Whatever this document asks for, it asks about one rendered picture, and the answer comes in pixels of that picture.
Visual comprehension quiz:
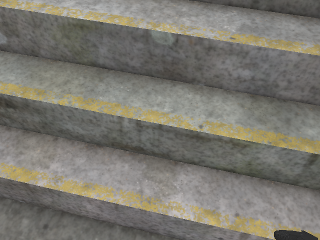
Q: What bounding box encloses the robot right hand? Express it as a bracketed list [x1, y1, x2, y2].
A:
[274, 230, 318, 240]

